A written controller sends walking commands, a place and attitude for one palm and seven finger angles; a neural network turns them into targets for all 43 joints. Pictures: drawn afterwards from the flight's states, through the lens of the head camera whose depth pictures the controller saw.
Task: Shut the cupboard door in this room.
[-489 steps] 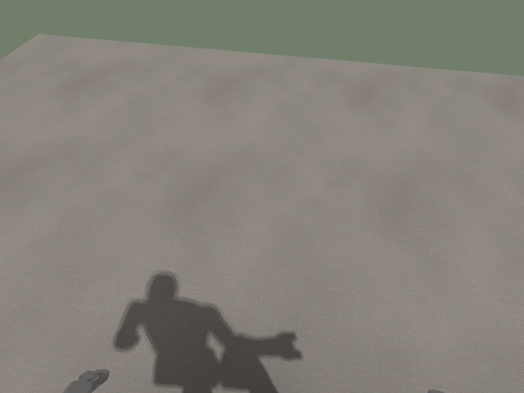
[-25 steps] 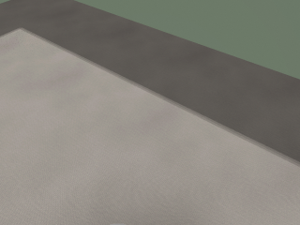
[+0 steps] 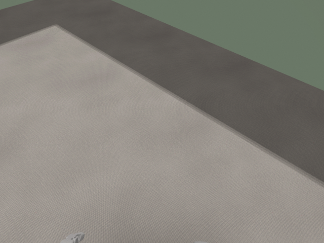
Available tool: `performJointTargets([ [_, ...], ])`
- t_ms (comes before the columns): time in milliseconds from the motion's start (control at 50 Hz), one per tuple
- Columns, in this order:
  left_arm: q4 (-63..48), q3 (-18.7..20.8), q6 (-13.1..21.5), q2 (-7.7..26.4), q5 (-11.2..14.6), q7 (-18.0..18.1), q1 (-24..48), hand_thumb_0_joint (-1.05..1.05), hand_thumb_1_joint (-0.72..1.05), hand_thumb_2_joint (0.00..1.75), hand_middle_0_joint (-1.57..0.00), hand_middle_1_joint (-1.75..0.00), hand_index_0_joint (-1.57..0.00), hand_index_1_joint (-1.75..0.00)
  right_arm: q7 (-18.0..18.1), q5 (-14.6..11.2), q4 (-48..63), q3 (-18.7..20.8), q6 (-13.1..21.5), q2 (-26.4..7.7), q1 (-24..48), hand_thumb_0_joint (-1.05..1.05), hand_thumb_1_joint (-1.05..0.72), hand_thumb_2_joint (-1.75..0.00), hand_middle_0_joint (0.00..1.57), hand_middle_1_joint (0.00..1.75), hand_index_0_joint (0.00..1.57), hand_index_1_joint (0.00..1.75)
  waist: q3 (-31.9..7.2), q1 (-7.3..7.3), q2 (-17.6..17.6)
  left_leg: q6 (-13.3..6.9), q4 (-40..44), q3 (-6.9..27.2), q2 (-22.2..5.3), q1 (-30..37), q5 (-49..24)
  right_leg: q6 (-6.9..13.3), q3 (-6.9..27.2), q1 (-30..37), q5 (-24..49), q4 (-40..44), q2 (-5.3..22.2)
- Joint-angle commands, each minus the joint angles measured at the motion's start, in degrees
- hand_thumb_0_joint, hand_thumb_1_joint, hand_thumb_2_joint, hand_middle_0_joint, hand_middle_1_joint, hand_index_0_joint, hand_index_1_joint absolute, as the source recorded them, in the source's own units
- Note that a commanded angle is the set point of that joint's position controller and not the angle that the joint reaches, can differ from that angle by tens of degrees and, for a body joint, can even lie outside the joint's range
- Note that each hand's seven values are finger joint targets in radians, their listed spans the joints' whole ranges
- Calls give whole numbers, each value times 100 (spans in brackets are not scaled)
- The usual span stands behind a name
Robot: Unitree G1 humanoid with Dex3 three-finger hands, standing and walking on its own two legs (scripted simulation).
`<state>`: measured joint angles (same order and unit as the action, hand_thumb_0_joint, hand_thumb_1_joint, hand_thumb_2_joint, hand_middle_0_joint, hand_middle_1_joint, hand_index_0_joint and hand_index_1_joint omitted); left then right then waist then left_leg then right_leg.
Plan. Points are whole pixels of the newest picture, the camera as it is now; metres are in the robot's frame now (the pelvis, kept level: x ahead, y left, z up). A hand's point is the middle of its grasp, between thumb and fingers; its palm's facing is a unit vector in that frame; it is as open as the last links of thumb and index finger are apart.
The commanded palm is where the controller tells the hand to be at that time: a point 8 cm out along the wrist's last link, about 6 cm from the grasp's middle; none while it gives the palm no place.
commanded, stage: turn or walk to find it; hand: left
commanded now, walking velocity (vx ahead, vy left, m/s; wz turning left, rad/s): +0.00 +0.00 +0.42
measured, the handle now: out of the picture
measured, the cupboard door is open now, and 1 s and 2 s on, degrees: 78 78 78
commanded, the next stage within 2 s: none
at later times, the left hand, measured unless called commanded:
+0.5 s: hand out of the picture -0.03 +0.15 -0.16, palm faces +0.27 -0.93 -0.26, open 7.4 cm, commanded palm none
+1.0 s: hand out of the picture -0.07 +0.20 -0.16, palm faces +0.44 -0.86 -0.26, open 7.4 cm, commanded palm none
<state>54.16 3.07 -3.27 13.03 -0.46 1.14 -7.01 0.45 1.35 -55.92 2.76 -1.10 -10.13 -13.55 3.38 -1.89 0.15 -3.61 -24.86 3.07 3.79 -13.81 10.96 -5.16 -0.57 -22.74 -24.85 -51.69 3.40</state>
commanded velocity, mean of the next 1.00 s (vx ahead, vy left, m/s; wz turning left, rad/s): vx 0.00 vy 0.00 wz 0.42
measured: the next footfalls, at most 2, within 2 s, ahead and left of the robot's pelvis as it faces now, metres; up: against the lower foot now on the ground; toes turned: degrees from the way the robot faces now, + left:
right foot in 0.14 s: +0.02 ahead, -0.14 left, +0.00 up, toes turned +2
left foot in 0.62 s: -0.07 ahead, +0.10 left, +0.00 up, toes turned +22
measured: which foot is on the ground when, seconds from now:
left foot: down 0.00-0.14, up 0.16-0.60, down 0.62-1.00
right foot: up 0.00-0.12, down 0.14-0.62, up 0.64-1.00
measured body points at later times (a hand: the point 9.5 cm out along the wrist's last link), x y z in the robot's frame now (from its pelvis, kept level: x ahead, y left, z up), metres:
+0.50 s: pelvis -0.04 -0.05 +0.00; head +0.00 -0.06 +0.45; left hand -0.05 +0.20 -0.14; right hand +0.06 -0.30 -0.16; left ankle -0.11 +0.11 -0.68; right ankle -0.02 -0.14 -0.74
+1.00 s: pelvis -0.07 -0.03 +0.00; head -0.04 -0.02 +0.44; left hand -0.09 +0.24 -0.14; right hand +0.10 -0.22 -0.15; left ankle -0.11 +0.09 -0.74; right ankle -0.01 -0.15 -0.71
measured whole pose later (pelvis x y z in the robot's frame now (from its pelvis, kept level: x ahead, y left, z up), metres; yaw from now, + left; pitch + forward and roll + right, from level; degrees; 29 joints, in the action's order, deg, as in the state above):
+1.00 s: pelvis -0.07 -0.03 +0.00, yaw +25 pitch -1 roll +0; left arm 53.8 2.9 -2.8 13.3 -0.3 0.8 -8.4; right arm 0.1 1.4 -54.7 2.6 -1.4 -10.9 -10.4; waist 4.2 -0.6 -0.2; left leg -0.3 -27.2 3.0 1.5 -13.4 13.0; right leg -4.9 -1.8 -22.3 -25.2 -48.9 3.8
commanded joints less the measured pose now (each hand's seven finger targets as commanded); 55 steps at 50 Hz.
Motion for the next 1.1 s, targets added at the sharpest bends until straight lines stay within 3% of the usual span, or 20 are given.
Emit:
performJointTargets([
  [0, -520, 60, 180, 359, 9, 34, 79, 0, 90, 90, -20, -30, -20, -30, 65, 24, 307, 313, 23, -1197, -270, 0, -90, -90, 20, 30, 20, 30, -637, -34, -823, -660, 387, 1938, -1592, 665, -2295, 118, 26, 32, -64, 867, -138],
  [80, -390, 105, 260, 448, 34, 67, -479, 0, 90, 90, -20, -30, -20, -30, 28, -30, 362, 331, -3, -1117, -94, 0, -90, -90, 20, 30, 20, 30, -832, 267, -657, -234, 42, 1781, -1137, -214, -1504, 215, -99, 1523, 1248, 2715, -171],
  [100, -360, 140, 306, 683, 0, 91, -636, 0, 90, 90, -20, -30, -20, -30, -4, -72, 372, 316, 1, -951, -91, 0, -90, -90, 20, 30, 20, 30, -887, 336, -196, 29, -296, 1516, -870, -857, -792, 335, 307, 2252, 1474, 3203, 284],
  [120, -358, 234, 343, 1116, -72, 138, -738, 0, 90, 90, -20, -30, -20, -30, -30, -108, 479, 253, 15, -617, -154, 0, -90, -90, 20, 30, 20, 30, -901, 384, 1078, 383, -1298, 642, -191, -1947, 801, 810, 1608, 2872, 1333, 3484, 1577],
  [140, -461, 255, 324, 1276, -78, 134, -694, 0, 90, 90, -20, -30, -20, -30, -13, -53, 586, 307, -23, -743, 18, 0, -90, -90, 20, 30, 20, 30, -639, 463, 1377, 516, -2546, 163, 56, -1999, 2135, 1425, 2165, 2033, 1666, 3695, 2462],
  [220, -647, 123, 336, 681, -29, 120, 205, 0, 90, 90, -20, -30, -20, -30, -112, 26, 212, 364, -250, -768, -328, 0, -90, -90, 20, 30, 20, 30, 176, -54, 686, 577, -4353, 165, -411, -1702, 1195, 1169, 805, 612, 1072, 3759, 1481],
  [260, -595, 98, 391, 621, -36, 99, 15, 0, 90, 90, -20, -30, -20, -30, -130, 11, 160, 331, -259, -687, -471, 0, -90, -90, 20, 30, 20, 30, 74, -47, 743, 677, -4478, 26, -414, -1758, 898, 1080, 313, 892, 1573, 3618, 1292],
  [500, -159, 256, 351, 1038, -149, 66, -1027, 0, 90, 90, -20, -30, -20, -30, -97, -103, 405, 147, -103, -601, 523, 0, -90, -90, 20, 30, 20, 30, -516, 520, 1227, 730, -1732, -608, -501, -952, 1695, 1378, 74, 2035, 3728, 2766, 1671],
  [560, -127, 266, 307, 1088, -83, 58, -817, 0, 90, 90, -20, -30, -20, -30, -73, -103, 262, 141, -25, -690, 11, 0, -90, -90, 20, 30, 20, 30, -788, 182, 1091, 639, -213, -784, -438, 137, 407, 962, -376, 1653, 3565, 2134, 1534],
  [580, -166, 244, 269, 949, -32, 51, -807, 0, 90, 90, -20, -30, -20, -30, -84, -87, 210, 184, 36, -909, -190, 0, -90, -90, 20, 30, 20, 30, -931, 47, 479, 548, 462, -499, -675, 888, -387, 657, -660, 1127, 2958, 1493, 1290],
  [600, -302, 171, 234, 605, 5, 26, -906, 0, 90, 90, -20, -30, -20, -30, -70, -48, 249, 300, 85, -1435, -259, 0, -90, -90, 20, 30, 20, 30, -1013, 10, -1076, 116, 679, 1029, -1952, 1781, -1784, 256, -930, -306, 784, 436, 625],
  [620, -448, 48, 185, 398, -37, 26, -613, 0, 90, 90, -20, -30, -20, -30, -25, -52, 192, 376, 32, -1784, -488, 0, -90, -90, 20, 30, 20, 30, -876, -146, -1709, -472, 532, 1663, -2687, 1628, -3473, 93, -650, -898, -1206, -325, 315],
  [640, -462, 91, 135, 544, -49, 36, -430, 0, 90, 90, -20, -30, -20, -30, -18, -19, 171, 342, -9, -1697, -468, 0, -90, -90, 20, 30, 20, 30, -700, -162, -1085, -725, 458, 1262, -2723, 1113, -2988, 180, -367, -651, -1086, -811, 389],
  [660, -365, 107, 81, 493, -62, 48, -253, 0, 90, 90, -20, -30, -20, -30, 38, 0, 176, 287, 22, -1496, -235, 0, -90, -90, 20, 30, 20, 30, -416, -132, -1505, -599, 665, 1209, -2339, 641, -2556, 148, -152, -713, -756, -945, 430],
  [720, -208, 147, 111, 568, -54, -52, -453, 0, 90, 90, -20, -30, -20, -30, 80, -15, 355, 182, 50, -1255, 337, 0, -90, -90, 20, 30, 20, 30, -150, 152, -1048, -398, 592, 755, -1780, 602, -2375, 93, -139, -845, 49, -1254, 323],
  [920, -469, 70, 154, 432, -3, -11, -90, 0, 90, 90, -20, -30, -20, -30, 44, 10, 402, 292, 27, -1298, 29, 0, -90, -90, 20, 30, 20, 30, -451, -5, -960, -602, 392, 1263, -1706, 738, -2407, 24, -102, -350, -105, 174, 55],
  [1020, -330, 103, 279, 490, 20, 9, -800, 0, 90, 90, -20, -30, -20, -30, 16, -19, 514, 333, -21, -1238, 322, 0, -90, -90, 20, 30, 20, 30, -674, 367, -741, -260, -215, 1371, -1306, -259, -1631, 122, -257, 1403, 1220, 2493, -108],
  [1040, -286, 158, 340, 745, -29, 31, -997, 0, 90, 90, -20, -30, -20, -30, -12, -66, 539, 309, -14, -1022, 268, 0, -90, -90, 20, 30, 20, 30, -786, 443, -95, 58, -647, 1067, -921, -901, -553, 217, 149, 2164, 1540, 3096, 367],
  [1060, -304, 266, 393, 1272, -123, 81, -1077, 0, 90, 90, -20, -30, -20, -30, -41, -92, 657, 233, -10, -607, 165, 0, -90, -90, 20, 30, 20, 30, -778, 481, 1568, 481, -1928, 160, -90, -1939, 1429, 750, 1685, 2660, 1816, 3445, 1841],
  [1080, -406, 257, 355, 1412, -81, 85, -1033, 0, 90, 90, -20, -30, -20, -30, -23, -59, 734, 297, -65, -825, 350, 0, -90, -90, 20, 30, 20, 30, -599, 559, 1533, 509, -3097, 164, -114, -1843, 2367, 1327, 2089, 1751, 2023, 3612, 2504],
])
